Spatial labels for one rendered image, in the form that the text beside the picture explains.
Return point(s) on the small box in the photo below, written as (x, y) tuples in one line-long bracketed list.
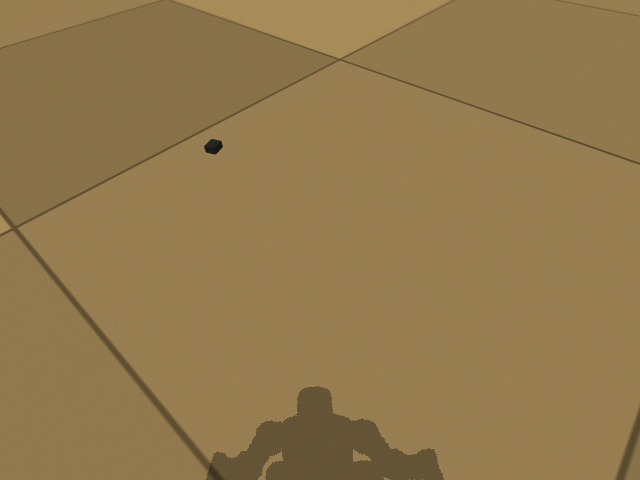
[(213, 146)]

